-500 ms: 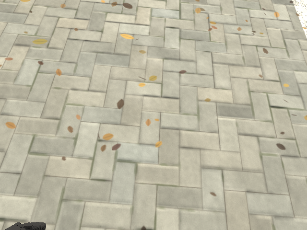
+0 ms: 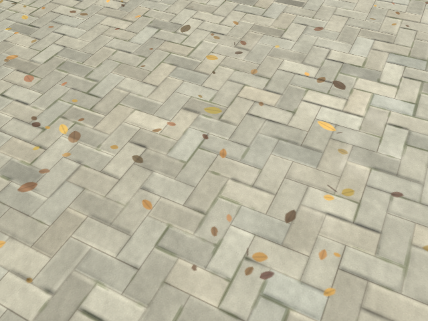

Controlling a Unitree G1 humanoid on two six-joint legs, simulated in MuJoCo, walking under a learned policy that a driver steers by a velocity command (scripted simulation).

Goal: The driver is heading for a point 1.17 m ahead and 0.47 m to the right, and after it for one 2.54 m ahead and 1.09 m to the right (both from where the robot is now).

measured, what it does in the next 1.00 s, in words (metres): walks ahead, turning right: left foot, then right foot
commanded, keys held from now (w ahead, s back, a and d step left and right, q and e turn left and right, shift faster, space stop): w+e+shift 0.96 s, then w+shift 0.04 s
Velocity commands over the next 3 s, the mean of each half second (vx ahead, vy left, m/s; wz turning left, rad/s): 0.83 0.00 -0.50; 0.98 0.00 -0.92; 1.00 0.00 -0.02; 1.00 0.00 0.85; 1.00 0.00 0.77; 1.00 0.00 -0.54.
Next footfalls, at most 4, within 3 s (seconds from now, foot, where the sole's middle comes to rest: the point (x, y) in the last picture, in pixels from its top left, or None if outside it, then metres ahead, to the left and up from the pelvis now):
0.30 left None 0.28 0.18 -0.77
0.74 right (303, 298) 0.62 -0.20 -0.77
1.16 left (330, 192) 1.06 -0.35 -0.77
1.62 right None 1.12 -0.79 -0.77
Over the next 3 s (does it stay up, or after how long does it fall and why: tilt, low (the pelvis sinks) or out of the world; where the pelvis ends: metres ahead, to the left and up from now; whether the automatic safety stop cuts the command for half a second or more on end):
stays up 2.25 -0.86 -0.02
